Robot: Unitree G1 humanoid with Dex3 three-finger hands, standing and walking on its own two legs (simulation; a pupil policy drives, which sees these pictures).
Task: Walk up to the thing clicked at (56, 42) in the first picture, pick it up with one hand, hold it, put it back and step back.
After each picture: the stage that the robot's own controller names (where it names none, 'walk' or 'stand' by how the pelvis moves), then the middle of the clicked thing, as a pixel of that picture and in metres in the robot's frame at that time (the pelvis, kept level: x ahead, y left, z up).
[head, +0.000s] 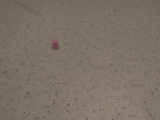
stand; (55, 44) +1.37 +0.39 -0.72
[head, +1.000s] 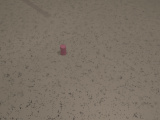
walk; (63, 50) +1.26 +0.22 -0.70
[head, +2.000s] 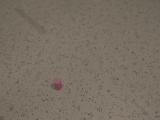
walk; (57, 84) +0.76 +0.25 -0.71
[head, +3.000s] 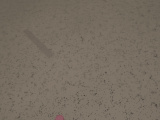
walk; out of the picture +0.47 +0.29 -0.70
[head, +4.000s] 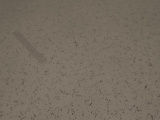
stand; out of the picture +0.37 +0.25 -0.71
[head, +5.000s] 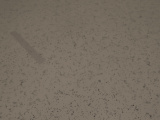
stand; out of the picture +0.36 +0.25 -0.73
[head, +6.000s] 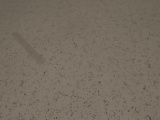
stand; out of the picture +0.36 +0.26 -0.73
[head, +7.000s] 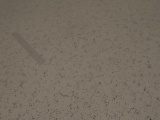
stand; out of the picture +0.35 +0.26 -0.73
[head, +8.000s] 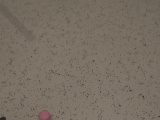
go down; (45, 116) +0.38 +0.26 -0.68
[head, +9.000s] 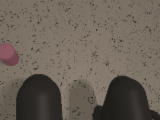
go down; (8, 55) +0.42 +0.31 -0.28
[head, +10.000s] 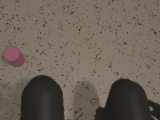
close in; (14, 57) +0.42 +0.32 -0.29
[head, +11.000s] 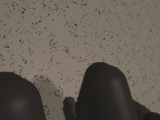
close in; out of the picture +0.39 +0.35 -0.21
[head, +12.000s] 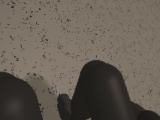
close; out of the picture +0.39 +0.35 -0.22
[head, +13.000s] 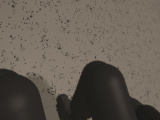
lift; out of the picture +0.37 +0.33 -0.22
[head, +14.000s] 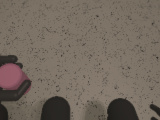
lift; (15, 81) +0.32 +0.24 -0.01
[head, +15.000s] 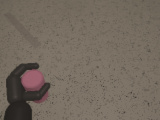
hold; (36, 87) +0.33 +0.19 +0.00
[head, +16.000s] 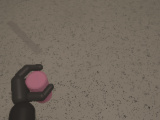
hold; (40, 87) +0.33 +0.18 +0.01
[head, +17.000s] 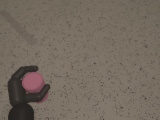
crouch; (36, 88) +0.34 +0.19 -0.02
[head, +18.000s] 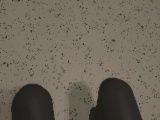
lower; out of the picture +0.46 +0.31 -0.09
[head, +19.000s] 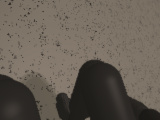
lower; out of the picture +0.39 +0.37 -0.22
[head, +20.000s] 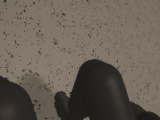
lower; out of the picture +0.40 +0.37 -0.22
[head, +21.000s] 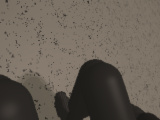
lower; out of the picture +0.40 +0.36 -0.22
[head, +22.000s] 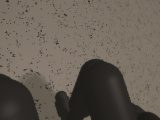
lower; out of the picture +0.39 +0.36 -0.22
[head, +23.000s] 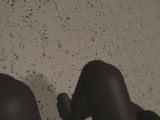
open; out of the picture +0.39 +0.33 -0.22
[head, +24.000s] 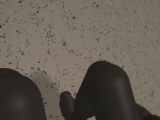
rise; out of the picture +0.39 +0.33 -0.23
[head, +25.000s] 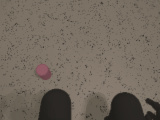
walk; (44, 72) +0.44 +0.25 -0.42
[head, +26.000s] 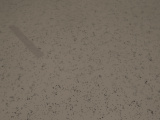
stand; out of the picture +0.36 +0.22 -0.66
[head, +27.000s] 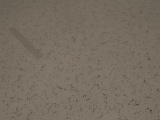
stand; out of the picture +0.37 +0.24 -0.67
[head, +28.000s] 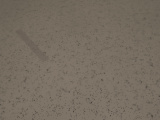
stand; out of the picture +0.38 +0.22 -0.71
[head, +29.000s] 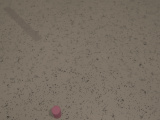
walk; (56, 112) +0.43 +0.19 -0.70
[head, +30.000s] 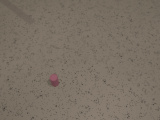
walk; (54, 80) +0.67 +0.26 -0.70
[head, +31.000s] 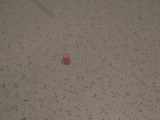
stand; (66, 59) +1.00 +0.24 -0.70
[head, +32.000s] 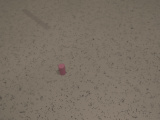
stand; (62, 69) +1.00 +0.27 -0.73
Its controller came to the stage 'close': yes
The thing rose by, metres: 0.72
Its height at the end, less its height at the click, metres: +0.00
